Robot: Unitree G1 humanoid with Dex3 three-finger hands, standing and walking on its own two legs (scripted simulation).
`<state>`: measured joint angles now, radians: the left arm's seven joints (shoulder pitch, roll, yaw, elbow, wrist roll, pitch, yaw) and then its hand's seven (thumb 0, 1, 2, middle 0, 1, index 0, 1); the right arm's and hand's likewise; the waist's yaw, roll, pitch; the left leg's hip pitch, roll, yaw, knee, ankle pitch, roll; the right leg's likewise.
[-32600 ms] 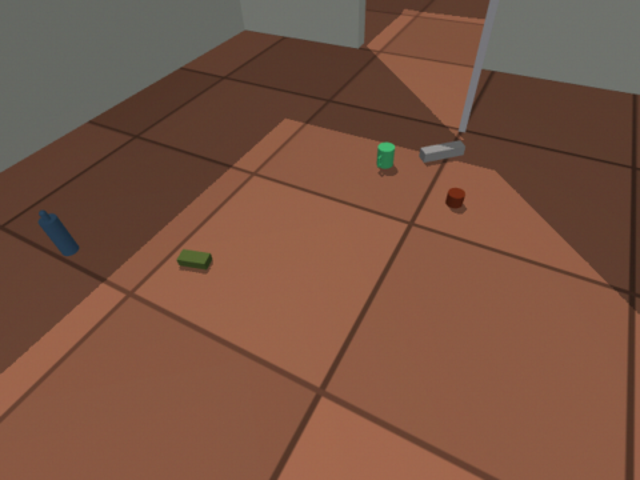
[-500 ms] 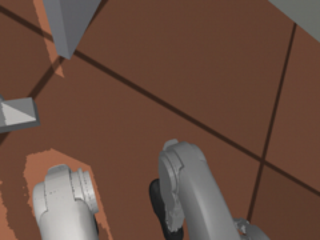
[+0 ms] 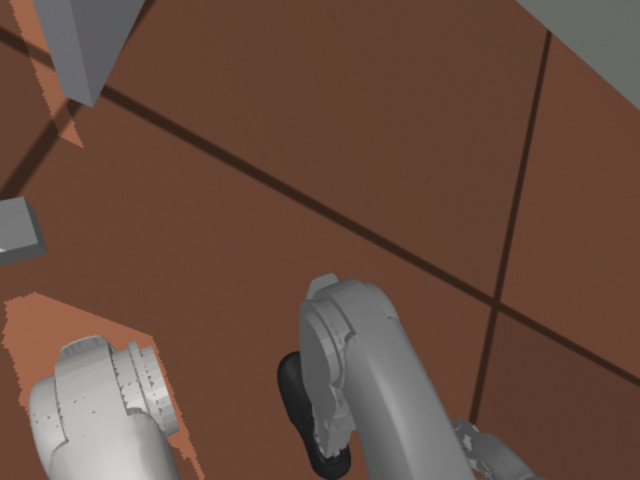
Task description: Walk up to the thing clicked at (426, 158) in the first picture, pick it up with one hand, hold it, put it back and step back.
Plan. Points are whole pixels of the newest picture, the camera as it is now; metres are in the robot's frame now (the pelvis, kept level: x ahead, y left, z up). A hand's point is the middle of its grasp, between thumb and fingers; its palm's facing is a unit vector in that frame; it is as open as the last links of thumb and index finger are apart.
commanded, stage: rest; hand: left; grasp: from above
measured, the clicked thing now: out of the picture +0.43 +0.36 -0.26
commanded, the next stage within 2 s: open in 0.48 s
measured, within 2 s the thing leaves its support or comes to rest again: rests again in 0.36 s
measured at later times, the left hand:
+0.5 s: hand out of the picture +0.43 +0.35 -0.25, palm faces -0.45 -0.14 -0.88, open 9.1 cm
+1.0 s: hand out of the picture +0.43 +0.35 -0.25, palm faces -0.45 -0.16 -0.88, open 11.7 cm
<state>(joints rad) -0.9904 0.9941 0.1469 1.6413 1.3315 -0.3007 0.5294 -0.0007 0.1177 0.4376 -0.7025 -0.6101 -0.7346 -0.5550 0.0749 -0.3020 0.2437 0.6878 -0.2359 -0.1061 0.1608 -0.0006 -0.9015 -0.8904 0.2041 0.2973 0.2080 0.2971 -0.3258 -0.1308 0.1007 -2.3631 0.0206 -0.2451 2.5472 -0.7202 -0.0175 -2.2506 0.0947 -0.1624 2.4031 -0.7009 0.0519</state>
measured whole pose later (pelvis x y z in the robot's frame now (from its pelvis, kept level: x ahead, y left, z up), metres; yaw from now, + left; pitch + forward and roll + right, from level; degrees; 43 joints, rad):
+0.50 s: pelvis +0.00 +0.00 +0.00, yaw -1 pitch +28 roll -14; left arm -1.02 1.04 0.11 1.70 1.32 -0.29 0.59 0.00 0.15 0.38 -0.73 -0.55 -0.76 -0.50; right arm 0.06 -0.31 0.30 0.67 -0.26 -0.16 0.19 0.00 -0.91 -0.89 0.20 0.30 0.21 0.30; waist -0.34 -0.16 0.14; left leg -2.36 0.02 -0.26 2.57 -0.73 -0.01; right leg -2.24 0.10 -0.18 2.40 -0.70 0.06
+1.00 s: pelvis +0.00 +0.00 +0.00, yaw -2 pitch +27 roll -15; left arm -1.02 1.07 0.11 1.70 1.30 -0.29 0.58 0.00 -0.13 0.66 -0.39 -0.76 -0.41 -0.74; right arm 0.05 -0.33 0.32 0.64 -0.26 -0.17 0.19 0.00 -0.90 -0.89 0.20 0.30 0.21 0.30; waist -0.35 -0.16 0.15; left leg -2.35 0.02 -0.28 2.56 -0.72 -0.01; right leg -2.22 0.11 -0.19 2.39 -0.69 0.06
